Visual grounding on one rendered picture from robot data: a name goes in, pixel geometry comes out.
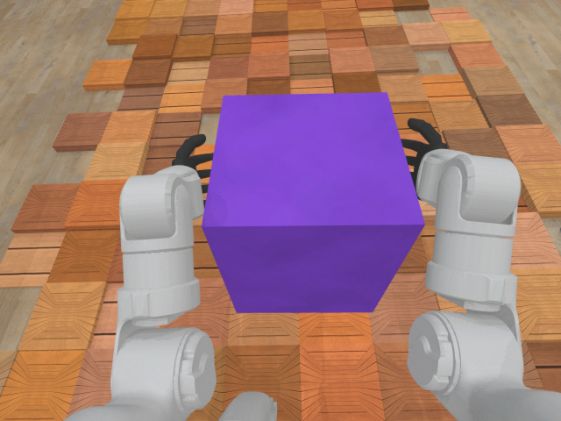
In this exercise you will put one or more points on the left robot forearm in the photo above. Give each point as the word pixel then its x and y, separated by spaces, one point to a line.
pixel 156 226

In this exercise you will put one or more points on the robot left hand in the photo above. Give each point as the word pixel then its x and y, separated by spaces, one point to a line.
pixel 182 158

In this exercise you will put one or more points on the carton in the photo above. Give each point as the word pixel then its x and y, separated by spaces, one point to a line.
pixel 311 207

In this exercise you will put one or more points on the robot left thigh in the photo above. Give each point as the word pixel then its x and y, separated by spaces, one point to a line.
pixel 251 406

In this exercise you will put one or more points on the robot right hand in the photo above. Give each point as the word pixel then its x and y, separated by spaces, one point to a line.
pixel 431 135

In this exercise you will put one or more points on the right robot forearm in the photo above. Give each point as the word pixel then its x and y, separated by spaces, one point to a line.
pixel 476 200

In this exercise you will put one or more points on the left robot upper arm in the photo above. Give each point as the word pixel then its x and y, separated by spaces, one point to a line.
pixel 160 374

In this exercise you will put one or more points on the right robot upper arm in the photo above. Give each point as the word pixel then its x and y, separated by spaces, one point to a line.
pixel 473 365

